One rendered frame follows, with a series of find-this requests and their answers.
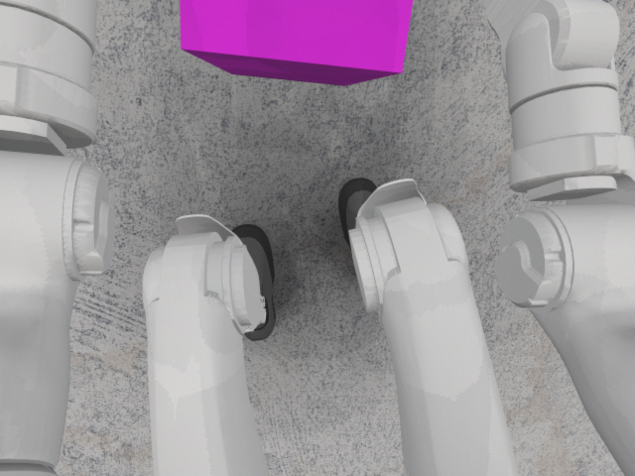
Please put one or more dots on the robot right forearm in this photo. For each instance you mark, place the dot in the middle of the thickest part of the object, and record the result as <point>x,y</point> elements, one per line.
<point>558,62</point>

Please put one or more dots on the right robot foot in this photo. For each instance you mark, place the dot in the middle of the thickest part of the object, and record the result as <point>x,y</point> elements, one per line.
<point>351,197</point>

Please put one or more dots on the robot right upper arm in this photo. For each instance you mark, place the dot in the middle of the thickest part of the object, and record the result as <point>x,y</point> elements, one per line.
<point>573,267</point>

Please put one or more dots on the carton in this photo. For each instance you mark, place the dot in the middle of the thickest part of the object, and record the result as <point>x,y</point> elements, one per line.
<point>337,42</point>

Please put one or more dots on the robot left forearm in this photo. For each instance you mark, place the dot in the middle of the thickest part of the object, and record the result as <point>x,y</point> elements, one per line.
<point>46,49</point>

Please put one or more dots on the robot left upper arm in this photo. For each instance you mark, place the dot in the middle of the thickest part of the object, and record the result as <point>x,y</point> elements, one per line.
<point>57,226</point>

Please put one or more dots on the robot left thigh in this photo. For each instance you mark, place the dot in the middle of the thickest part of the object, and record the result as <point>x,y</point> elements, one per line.
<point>201,419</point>

